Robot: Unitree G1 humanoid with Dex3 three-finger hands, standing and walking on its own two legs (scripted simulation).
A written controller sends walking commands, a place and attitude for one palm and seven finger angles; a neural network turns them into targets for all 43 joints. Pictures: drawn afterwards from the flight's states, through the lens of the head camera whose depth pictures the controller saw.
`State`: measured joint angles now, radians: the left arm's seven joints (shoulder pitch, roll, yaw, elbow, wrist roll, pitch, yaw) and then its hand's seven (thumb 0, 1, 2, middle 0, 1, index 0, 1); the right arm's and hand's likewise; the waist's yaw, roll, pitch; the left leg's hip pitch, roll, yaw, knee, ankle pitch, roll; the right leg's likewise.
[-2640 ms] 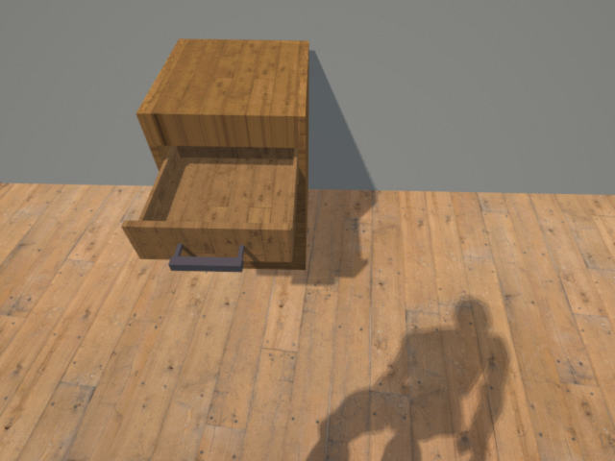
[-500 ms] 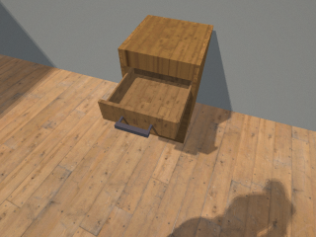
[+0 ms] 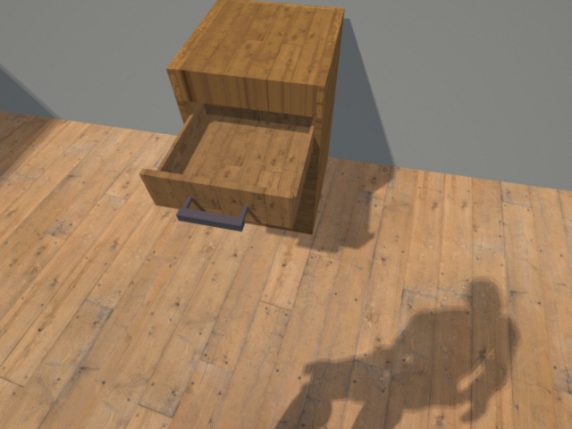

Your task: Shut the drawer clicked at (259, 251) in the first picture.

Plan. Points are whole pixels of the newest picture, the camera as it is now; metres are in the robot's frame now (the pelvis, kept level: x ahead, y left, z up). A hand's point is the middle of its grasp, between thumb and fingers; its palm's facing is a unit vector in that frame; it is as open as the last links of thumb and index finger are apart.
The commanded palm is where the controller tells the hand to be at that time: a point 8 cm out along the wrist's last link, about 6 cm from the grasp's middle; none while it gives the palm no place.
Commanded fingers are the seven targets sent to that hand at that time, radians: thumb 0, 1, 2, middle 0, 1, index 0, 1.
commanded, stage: turn to face it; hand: left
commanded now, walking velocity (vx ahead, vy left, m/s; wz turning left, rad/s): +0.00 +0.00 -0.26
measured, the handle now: (213, 212) +0.60 +0.22 -0.23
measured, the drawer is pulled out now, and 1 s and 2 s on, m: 0.30 0.30 0.30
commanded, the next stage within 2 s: take the last steps up to it in 0.22 s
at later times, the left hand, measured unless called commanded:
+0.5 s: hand out of the picture +0.08 +0.20 -0.16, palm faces -0.06 -0.98 -0.21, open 7.4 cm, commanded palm none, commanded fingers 0.00 0.90 0.90 -0.20 -0.30 -0.20 -0.30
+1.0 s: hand out of the picture +0.10 +0.19 -0.18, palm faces -0.01 -0.98 -0.17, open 7.4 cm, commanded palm none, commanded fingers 0.00 0.90 0.90 -0.20 -0.30 -0.20 -0.30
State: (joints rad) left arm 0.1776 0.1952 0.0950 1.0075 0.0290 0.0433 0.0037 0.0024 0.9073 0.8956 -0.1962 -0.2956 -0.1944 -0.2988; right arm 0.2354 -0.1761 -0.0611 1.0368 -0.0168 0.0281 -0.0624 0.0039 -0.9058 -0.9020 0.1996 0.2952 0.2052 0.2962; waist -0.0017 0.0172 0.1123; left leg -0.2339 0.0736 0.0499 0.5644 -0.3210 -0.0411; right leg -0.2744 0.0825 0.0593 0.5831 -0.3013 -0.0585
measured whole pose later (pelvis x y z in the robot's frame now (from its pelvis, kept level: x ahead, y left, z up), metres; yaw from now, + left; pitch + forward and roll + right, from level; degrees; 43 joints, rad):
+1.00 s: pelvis +0.15 +0.01 -0.01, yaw -5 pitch -1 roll +1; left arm 0.36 0.15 0.06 1.13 0.02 -0.02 0.01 0.00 0.90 0.90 -0.20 -0.30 -0.20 -0.30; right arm 0.15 -0.17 -0.04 0.98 -0.03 -0.06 -0.01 0.00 -0.91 -0.90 0.20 0.29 0.20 0.30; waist 0.02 -0.04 0.13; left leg -0.39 0.01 0.10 0.62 -0.18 0.05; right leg -0.14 -0.04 -0.02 0.88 -0.54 -0.01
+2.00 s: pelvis +0.22 +0.00 -0.01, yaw -6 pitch -2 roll +0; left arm 0.29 0.16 0.02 1.01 0.02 0.00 0.06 0.00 0.91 0.90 -0.20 -0.30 -0.20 -0.30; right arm 0.21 -0.19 -0.03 0.95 -0.01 0.00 -0.02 0.01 -0.92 -0.90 0.20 0.29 0.20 0.30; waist 0.00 0.03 0.05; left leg -0.29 0.00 0.04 0.64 -0.30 0.02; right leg -0.21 0.00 0.01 0.67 -0.41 -0.01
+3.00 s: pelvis +0.24 -0.02 +0.01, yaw -7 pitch -1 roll +1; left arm 0.32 0.12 -0.02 1.12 0.02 -0.02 0.04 0.00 0.91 0.90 -0.20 -0.30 -0.19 -0.30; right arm 0.29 -0.15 0.02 1.13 -0.01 -0.02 -0.04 0.02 -0.93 -0.90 0.20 0.29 0.20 0.30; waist 0.00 0.01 0.01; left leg -0.18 0.00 0.04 0.43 -0.24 0.00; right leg -0.12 0.01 0.00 0.45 -0.32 -0.02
